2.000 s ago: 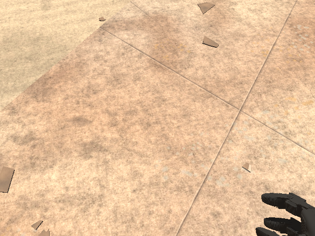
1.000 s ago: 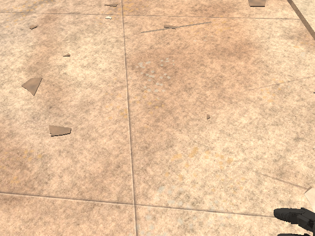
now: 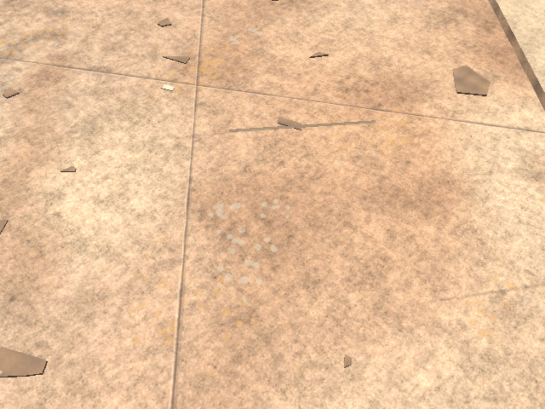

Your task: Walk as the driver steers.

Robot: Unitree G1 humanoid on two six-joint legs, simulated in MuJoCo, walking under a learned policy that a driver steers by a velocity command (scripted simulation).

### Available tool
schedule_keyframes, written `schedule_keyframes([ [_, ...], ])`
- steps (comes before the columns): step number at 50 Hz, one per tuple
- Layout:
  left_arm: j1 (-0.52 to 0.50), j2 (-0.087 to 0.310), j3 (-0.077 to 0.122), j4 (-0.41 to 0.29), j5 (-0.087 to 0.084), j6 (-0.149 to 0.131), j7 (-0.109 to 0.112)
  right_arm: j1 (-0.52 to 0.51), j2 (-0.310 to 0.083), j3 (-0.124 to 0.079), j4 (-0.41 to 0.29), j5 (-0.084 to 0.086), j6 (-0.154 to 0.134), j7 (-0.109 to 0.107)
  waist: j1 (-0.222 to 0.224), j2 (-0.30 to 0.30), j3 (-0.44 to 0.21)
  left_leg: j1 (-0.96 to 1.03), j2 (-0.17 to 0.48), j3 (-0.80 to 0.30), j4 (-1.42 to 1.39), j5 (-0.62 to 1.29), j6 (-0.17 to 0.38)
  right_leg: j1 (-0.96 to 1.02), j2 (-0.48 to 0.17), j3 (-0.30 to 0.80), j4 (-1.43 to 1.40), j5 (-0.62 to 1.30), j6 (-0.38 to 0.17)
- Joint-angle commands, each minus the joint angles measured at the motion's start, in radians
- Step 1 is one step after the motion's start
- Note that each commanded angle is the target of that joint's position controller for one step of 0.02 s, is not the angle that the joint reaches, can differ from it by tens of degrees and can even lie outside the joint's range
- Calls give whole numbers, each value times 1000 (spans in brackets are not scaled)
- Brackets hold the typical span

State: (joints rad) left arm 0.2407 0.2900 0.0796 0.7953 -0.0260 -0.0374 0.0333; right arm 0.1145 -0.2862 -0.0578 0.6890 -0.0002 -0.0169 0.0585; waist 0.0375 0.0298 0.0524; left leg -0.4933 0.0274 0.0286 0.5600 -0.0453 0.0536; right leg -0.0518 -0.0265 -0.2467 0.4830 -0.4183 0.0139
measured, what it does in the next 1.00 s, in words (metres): walks ahead, turning left: right foot, then left foot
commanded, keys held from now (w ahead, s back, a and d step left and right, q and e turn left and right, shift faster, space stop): w+q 0.48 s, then w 0.38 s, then w+e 0.14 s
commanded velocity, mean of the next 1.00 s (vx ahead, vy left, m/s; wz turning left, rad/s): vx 0.41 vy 0.00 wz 0.37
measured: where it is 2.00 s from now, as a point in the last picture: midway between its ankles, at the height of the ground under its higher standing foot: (229, 238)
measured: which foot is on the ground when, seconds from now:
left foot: down 0.00-0.46, up 0.48-0.90, down 0.92-1.00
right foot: down 0.00-0.00, up 0.02-0.44, down 0.46-0.94, up 0.96-1.00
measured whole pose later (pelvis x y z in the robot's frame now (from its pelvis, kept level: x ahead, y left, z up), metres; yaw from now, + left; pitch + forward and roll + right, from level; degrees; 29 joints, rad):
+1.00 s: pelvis +0.39 +0.09 +0.00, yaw +22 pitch +3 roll +0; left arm 0.44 0.28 0.04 0.90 -0.03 -0.06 0.00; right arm 0.04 -0.25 -0.04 0.60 0.00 -0.07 0.03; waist 0.08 -0.01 0.04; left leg -0.44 -0.01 0.05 0.56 -0.16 0.04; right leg -0.19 -0.03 0.05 0.96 -0.50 -0.01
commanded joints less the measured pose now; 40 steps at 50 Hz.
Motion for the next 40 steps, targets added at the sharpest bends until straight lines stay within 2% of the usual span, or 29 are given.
schedule_keyframes([
  [1,62,56,5,-86,65,-3,-4,223,-296,-99,-25,5,5,-44,-55,268,-250,572,181,-315,-11,674,180,-366,-27,50,626,-26,20],
  [2,106,75,-6,-104,54,-10,-21,216,-304,-92,-70,-3,-1,-38,-53,262,-445,742,346,-741,-127,271,396,-574,102,257,880,-329,42],
  [3,7,143,12,-108,13,-19,-33,223,-234,-77,-77,9,-8,-28,-118,94,-412,706,300,-705,-229,-65,352,-658,49,356,898,-220,17],
  [4,-65,138,10,-133,-2,-25,-35,190,-191,-65,-68,26,-15,-31,-107,54,-283,608,257,-630,-271,-341,291,-709,14,344,828,-117,-6],
  [5,-91,133,10,-127,12,-25,-28,143,-168,-56,-72,32,-17,-35,-81,-2,-194,485,223,-584,-301,-440,246,-696,-26,342,740,-49,-12],
  [6,-104,145,16,-131,27,-23,-21,99,-152,-49,-81,23,-16,-43,-56,19,-148,375,197,-548,-324,-444,225,-639,-45,348,653,-3,-14],
  [7,-101,140,17,-131,32,-22,-22,77,-148,-46,-94,7,-15,-50,-37,47,-131,303,164,-517,-348,-437,211,-575,-45,343,602,32,-15],
  [8,-92,126,15,-127,36,-24,-22,67,-149,-48,-103,-1,-16,-56,-32,60,-130,269,143,-486,-358,-393,209,-539,-36,329,550,59,-9],
  [12,-122,77,-3,-124,37,-32,-23,96,-179,-62,-103,9,-16,-78,-52,67,-131,211,97,-406,-343,-318,202,-461,-3,310,323,155,32],
  [15,-166,79,-6,-135,25,-41,-30,120,-189,-66,-101,15,-8,-80,-75,91,-120,191,92,-425,-325,-362,187,-421,19,311,203,210,46],
  [18,-188,93,-2,-146,13,-57,-38,144,-187,-65,-95,21,1,-76,-85,104,-114,187,95,-476,-294,-421,175,-364,42,316,119,212,36],
  [19,-179,98,1,-145,9,-63,-40,145,-182,-63,-95,21,4,-74,-77,109,-111,180,94,-496,-279,-445,170,-329,46,316,91,206,27],
  [21,-111,100,9,-126,6,-74,-40,124,-155,-54,-99,22,9,-73,-23,103,-103,119,61,-504,-218,-509,136,-186,42,306,-7,237,1],
  [22,-44,114,18,-107,7,-76,-36,118,-119,-43,-102,19,8,-73,13,83,-107,47,23,-474,-137,-538,101,-73,4,324,-52,217,-18],
  [23,75,167,32,-86,24,-77,-27,125,-39,-19,-107,16,6,-73,51,-38,-158,-83,-55,-363,125,-597,40,93,-173,503,-118,74,-74],
  [24,131,247,46,-74,55,-69,-30,124,-13,-9,-156,28,-7,-73,33,-234,-128,-316,-154,-216,355,-593,12,165,-350,856,-256,-246,-178],
  [25,98,240,50,-72,50,-70,-37,123,-89,-23,-165,33,-20,-73,11,-262,-54,-418,-61,-210,493,-515,-2,105,-397,982,-295,-391,-238],
  [26,66,163,30,-81,30,-71,-37,120,-133,-36,-139,26,-21,-72,12,-207,-6,-435,-36,-210,541,-430,-13,79,-346,885,-287,-347,-223],
  [27,49,124,17,-82,26,-70,-37,134,-131,-40,-113,15,-20,-69,2,-168,-4,-408,-27,-199,555,-360,-24,61,-288,774,-280,-239,-192],
  [28,34,114,11,-80,29,-66,-37,130,-121,-40,-108,10,-24,-66,-6,-158,-1,-385,-17,-191,543,-300,-31,36,-250,693,-288,-141,-175],
  [29,34,108,6,-73,33,-66,-35,110,-106,-37,-111,13,-30,-60,-5,-158,10,-363,-3,-186,527,-244,-37,9,-227,626,-303,-39,-171],
  [31,58,107,4,-56,37,-72,-34,79,-76,-29,-117,13,-37,-55,1,-148,1,-331,1,-153,491,-151,-50,-9,-199,527,-322,125,-180],
  [35,98,123,3,-19,20,-64,-33,-20,-35,-8,-145,8,-46,-46,27,-139,-2,-271,33,-75,274,-14,-71,-6,-177,403,-337,336,-187],
  [37,139,135,3,4,14,-57,-32,-91,-16,3,-163,13,-52,-35,55,-141,9,-217,29,-47,160,34,-73,-7,-174,362,-333,389,-184],
  [40,189,155,3,34,6,-45,-34,-163,-16,6,-181,25,-59,-17,76,-137,32,-158,11,-17,47,31,-59,19,-201,350,-322,422,-186],
])
Velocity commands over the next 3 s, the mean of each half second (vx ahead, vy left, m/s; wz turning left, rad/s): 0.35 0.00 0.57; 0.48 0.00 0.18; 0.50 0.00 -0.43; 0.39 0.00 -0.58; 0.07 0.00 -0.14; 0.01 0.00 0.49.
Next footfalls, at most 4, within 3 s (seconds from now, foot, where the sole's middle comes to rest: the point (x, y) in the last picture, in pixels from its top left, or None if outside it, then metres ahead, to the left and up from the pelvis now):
0.46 right None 0.28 -0.12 -0.76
0.92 left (188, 402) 0.46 0.23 -0.76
1.44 right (261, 271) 0.81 0.08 -0.76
1.92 left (205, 189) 1.10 0.27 -0.76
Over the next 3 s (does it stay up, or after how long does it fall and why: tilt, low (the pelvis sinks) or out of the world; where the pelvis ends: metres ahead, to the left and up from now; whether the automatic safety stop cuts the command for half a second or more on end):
stays up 0.99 0.14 0.01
